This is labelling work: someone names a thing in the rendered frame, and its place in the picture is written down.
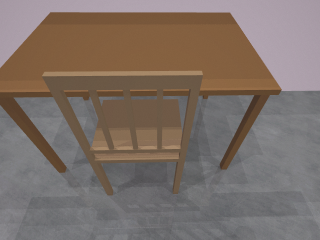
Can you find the table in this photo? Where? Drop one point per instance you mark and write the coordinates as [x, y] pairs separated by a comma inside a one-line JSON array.
[[211, 42]]

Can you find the chair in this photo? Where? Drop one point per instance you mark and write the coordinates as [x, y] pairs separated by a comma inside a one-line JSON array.
[[131, 130]]

